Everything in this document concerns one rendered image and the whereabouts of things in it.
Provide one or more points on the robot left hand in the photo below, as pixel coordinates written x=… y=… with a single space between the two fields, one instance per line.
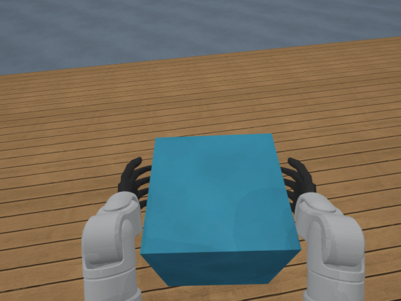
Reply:
x=130 y=184

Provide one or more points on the carton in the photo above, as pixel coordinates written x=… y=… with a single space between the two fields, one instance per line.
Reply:
x=217 y=211

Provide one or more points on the robot right hand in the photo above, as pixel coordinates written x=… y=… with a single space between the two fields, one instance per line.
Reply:
x=303 y=181

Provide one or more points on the robot right forearm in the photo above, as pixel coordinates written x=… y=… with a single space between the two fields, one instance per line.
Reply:
x=335 y=250

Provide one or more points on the robot left forearm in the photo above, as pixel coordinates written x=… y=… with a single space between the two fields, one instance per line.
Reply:
x=108 y=250

